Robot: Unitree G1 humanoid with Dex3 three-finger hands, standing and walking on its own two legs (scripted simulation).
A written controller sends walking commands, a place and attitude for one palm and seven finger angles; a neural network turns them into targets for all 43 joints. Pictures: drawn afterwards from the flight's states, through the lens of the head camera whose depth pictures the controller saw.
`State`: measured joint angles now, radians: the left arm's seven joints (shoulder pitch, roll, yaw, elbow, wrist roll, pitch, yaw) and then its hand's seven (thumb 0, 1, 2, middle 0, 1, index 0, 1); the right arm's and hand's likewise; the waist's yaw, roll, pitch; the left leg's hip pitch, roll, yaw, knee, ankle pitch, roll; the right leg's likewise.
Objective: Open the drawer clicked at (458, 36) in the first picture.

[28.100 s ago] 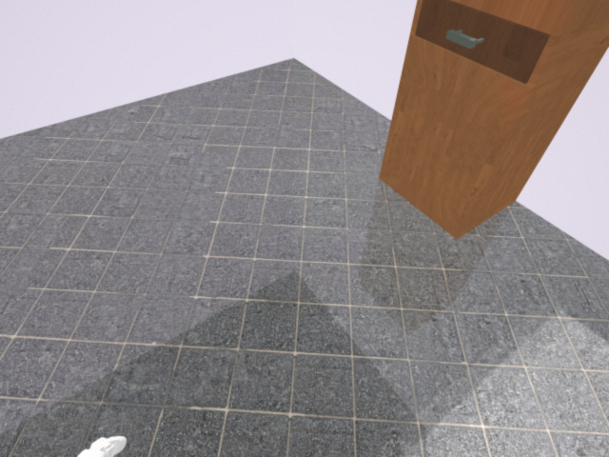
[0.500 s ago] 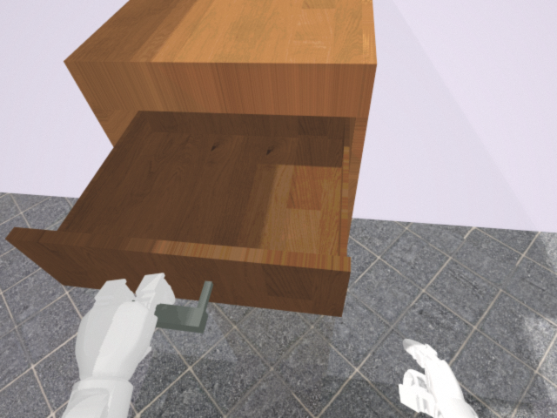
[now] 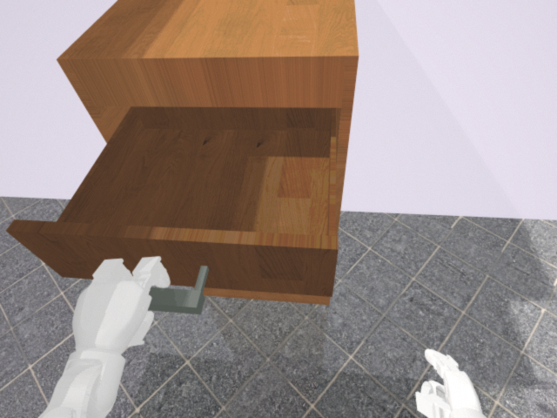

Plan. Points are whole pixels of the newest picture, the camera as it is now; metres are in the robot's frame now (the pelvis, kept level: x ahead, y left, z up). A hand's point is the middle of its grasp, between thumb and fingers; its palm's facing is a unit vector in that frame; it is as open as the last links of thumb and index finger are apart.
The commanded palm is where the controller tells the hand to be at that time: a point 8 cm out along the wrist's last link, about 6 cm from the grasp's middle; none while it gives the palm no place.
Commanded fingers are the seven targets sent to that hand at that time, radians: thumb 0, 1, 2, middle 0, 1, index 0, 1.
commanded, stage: open the thumb to release the handle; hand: left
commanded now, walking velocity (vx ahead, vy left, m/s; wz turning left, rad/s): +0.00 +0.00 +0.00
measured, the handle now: (170, 285) +0.28 +0.19 +0.04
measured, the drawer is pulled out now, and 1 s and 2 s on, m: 0.29 0.29 0.29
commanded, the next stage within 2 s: lift the hand off the handle in 0.20 s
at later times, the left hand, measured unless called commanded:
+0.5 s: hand (139, 318) +0.24 +0.24 +0.02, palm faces +0.03 -0.09 -1.00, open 13.4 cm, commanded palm +0.22 +0.24 +0.07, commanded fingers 0.00 -0.50 0.30 -0.30 -1.20 -0.30 -1.20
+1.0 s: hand (126, 305) +0.24 +0.24 +0.05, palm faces +0.03 -0.08 -1.00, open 13.0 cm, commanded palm +0.23 +0.24 +0.13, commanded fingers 0.00 -0.50 0.30 -0.30 -1.20 -0.30 -1.20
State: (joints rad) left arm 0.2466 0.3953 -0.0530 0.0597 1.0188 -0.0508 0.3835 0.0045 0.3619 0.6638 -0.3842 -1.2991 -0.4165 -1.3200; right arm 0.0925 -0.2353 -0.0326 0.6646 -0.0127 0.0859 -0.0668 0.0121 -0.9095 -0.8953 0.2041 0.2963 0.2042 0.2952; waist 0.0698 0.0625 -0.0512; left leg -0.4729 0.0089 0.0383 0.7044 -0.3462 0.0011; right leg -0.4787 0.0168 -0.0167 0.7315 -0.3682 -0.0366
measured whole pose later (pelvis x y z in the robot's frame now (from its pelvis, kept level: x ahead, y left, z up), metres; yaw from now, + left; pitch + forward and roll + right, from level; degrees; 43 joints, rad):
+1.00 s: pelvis +0.00 +0.01 +0.01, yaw +1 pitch +3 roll +0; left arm 0.19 0.41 -0.12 -0.02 0.99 0.00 0.27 0.00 -0.49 0.30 -0.36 -1.22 -0.48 -1.24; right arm 0.08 -0.22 -0.01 0.66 -0.01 0.07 -0.06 0.01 -0.91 -0.90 0.21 0.30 0.21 0.30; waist 0.10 0.08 -0.02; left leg -0.35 -0.01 0.03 0.59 -0.30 0.01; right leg -0.34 0.00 -0.02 0.61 -0.32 -0.02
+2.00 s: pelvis +0.00 +0.01 +0.03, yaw +2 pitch -1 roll +0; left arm 0.07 0.53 0.01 -0.34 0.80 0.16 -0.08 0.00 -0.49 0.30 -0.32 -1.20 -0.32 -1.20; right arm 0.04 -0.28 0.03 0.62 0.04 0.13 0.02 0.01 -0.91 -0.90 0.20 0.30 0.20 0.30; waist 0.11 0.13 0.02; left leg -0.18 -0.02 0.00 0.42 -0.22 0.02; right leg -0.17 -0.01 -0.05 0.44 -0.25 -0.01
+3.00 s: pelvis +0.04 +0.01 +0.02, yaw +2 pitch -2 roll -1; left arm 0.47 0.37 0.30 -0.61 -0.04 -0.14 0.12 0.00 -0.09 0.47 -0.29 -0.94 -0.28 -0.94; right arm 0.20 -0.21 0.04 0.64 0.00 -0.12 -0.06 0.01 -0.91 -0.90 0.21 0.30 0.21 0.30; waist 0.05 0.05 0.01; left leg -0.12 0.00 0.00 0.46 -0.30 0.01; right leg -0.08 0.02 -0.04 0.42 -0.30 -0.02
